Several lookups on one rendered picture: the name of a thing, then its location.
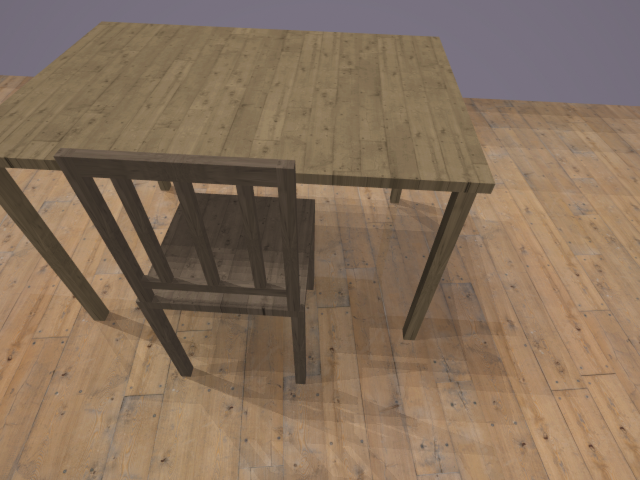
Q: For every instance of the table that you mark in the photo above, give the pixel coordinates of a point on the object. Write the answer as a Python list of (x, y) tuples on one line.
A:
[(352, 109)]

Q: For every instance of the chair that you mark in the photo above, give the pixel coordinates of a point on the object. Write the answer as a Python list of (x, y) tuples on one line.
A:
[(240, 254)]

